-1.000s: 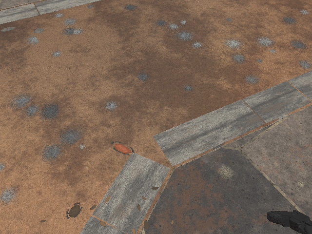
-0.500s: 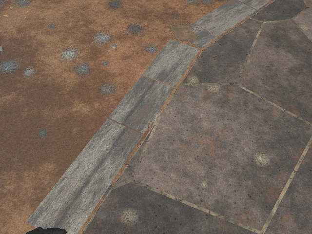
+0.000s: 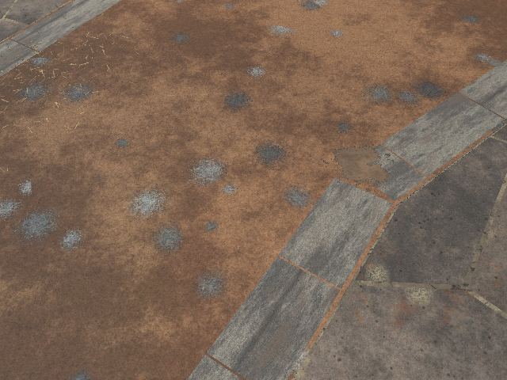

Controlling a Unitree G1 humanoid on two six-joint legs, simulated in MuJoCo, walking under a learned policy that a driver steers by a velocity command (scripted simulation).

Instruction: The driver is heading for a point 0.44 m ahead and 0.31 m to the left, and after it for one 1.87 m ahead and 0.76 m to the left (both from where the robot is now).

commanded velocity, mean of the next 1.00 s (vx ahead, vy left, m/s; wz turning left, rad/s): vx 0.96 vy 0.00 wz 0.91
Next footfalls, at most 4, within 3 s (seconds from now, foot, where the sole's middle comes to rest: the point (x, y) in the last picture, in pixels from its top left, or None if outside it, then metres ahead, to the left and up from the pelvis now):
0.32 right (321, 351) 0.54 -0.15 -0.75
0.78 left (184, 271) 0.80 0.22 -0.75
1.18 right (123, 190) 1.13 0.44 -0.75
1.68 left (93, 216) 1.03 0.52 -0.75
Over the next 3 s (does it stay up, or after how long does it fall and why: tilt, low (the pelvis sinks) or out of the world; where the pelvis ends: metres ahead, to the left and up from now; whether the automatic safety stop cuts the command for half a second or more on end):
stays up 2.08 0.45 0.01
